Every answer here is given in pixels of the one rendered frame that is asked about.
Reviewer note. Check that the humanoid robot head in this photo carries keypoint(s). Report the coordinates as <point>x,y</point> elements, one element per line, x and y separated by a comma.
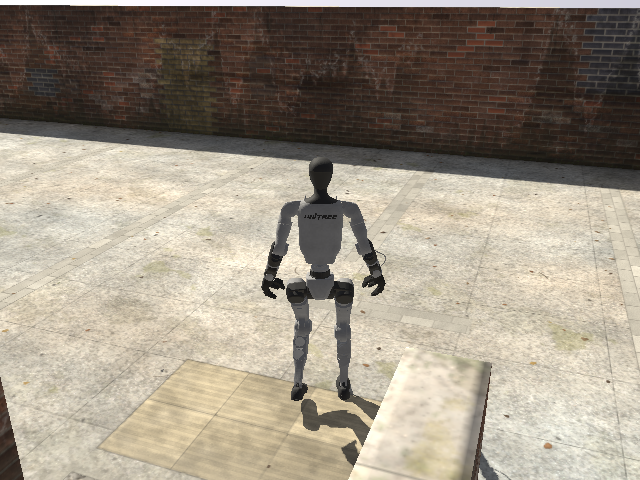
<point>320,172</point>

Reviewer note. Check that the robot right foot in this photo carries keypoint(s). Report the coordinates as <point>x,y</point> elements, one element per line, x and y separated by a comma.
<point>343,392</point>

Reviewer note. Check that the robot right upper arm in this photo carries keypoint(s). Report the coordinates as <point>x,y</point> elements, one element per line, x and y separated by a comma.
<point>351,210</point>

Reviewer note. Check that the robot left upper arm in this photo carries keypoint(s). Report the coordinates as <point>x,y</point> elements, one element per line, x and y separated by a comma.
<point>289,209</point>

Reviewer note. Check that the robot left hand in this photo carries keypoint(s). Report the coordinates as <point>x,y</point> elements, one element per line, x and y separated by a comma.
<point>276,284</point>

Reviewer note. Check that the robot right forearm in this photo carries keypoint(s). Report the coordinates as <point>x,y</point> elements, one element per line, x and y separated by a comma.
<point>372,262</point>

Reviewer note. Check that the robot left forearm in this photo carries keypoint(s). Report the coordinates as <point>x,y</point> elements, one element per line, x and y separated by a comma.
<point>273,264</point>

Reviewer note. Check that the robot right hand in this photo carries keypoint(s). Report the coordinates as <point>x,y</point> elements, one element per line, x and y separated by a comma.
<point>373,281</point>

